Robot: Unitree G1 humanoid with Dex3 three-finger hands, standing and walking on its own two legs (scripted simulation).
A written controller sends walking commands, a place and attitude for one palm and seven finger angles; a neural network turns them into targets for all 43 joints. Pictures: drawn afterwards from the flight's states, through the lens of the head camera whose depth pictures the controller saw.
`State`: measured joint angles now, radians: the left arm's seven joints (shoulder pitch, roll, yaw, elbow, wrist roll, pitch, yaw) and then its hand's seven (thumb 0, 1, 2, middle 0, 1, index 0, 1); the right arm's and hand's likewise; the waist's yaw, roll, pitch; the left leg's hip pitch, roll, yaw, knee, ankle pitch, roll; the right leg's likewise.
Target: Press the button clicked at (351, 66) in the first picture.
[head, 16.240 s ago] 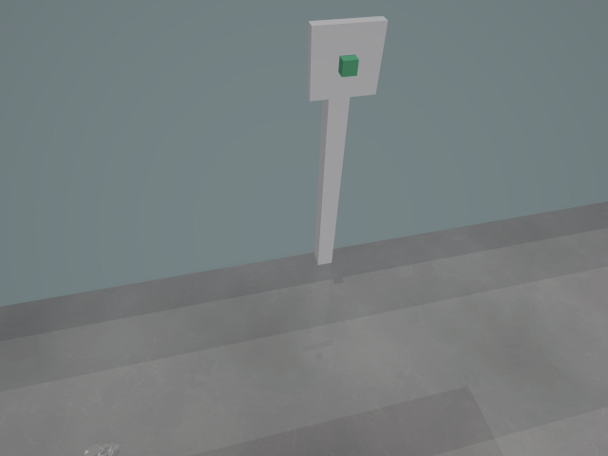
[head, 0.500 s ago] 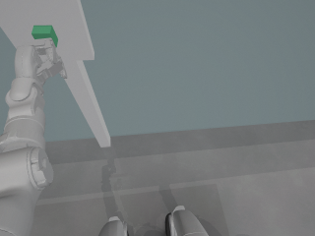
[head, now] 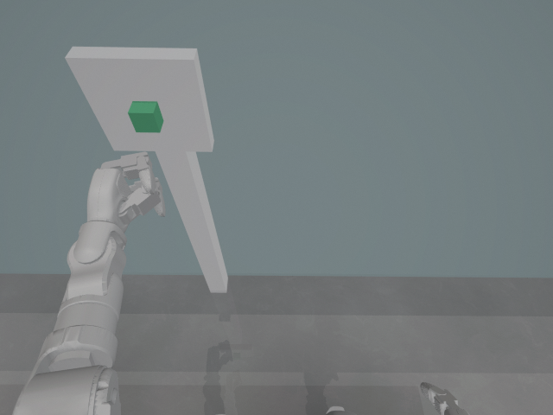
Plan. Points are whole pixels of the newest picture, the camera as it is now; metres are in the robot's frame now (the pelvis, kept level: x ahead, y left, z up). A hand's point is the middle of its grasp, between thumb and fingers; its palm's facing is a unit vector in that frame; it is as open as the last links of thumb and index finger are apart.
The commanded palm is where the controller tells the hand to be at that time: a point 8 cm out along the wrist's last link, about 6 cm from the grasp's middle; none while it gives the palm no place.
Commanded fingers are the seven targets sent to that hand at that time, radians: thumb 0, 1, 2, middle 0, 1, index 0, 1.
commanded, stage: pull the fist back off the button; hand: left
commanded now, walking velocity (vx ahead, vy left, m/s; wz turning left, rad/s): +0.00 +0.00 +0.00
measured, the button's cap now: (147, 115) +0.54 +0.22 +0.12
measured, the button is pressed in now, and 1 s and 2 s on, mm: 0 0 0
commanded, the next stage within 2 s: draw the hand back to the body in 0.10 s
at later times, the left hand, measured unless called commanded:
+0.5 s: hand (128, 218) +0.34 +0.20 +0.11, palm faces +0.03 -1.00 -0.01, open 3.1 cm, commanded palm +0.31 +0.25 +0.12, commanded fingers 0.00 0.90 0.90 -1.30 -1.50 -1.30 -1.50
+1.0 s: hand (60, 274) +0.25 +0.23 +0.15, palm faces +0.32 -0.91 -0.27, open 3.1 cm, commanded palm +0.20 +0.27 +0.17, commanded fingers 0.00 0.90 0.90 -1.30 -1.50 -1.30 -1.50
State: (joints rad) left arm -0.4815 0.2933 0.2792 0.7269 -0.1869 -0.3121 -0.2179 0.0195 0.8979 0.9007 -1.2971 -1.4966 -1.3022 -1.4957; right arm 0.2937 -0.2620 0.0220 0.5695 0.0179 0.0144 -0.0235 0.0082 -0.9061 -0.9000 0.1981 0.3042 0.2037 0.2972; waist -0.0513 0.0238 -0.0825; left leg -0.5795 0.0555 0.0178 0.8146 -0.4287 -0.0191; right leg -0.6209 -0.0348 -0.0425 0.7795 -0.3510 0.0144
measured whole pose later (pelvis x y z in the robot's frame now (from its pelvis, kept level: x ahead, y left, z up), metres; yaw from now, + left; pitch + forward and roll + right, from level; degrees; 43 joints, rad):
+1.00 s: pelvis +0.00 +0.00 +0.04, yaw +1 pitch -3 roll +0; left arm 0.20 0.28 0.18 -0.12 -0.06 -0.08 0.07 0.02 0.89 0.90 -1.30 -1.50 -1.30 -1.50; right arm 0.17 -0.24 0.06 0.63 -0.01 -0.12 -0.11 0.01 -0.90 -0.90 0.20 0.30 0.20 0.30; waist 0.06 0.04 0.03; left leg -0.11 0.04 0.02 0.44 -0.27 -0.02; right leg -0.16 -0.04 -0.05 0.43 -0.22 0.02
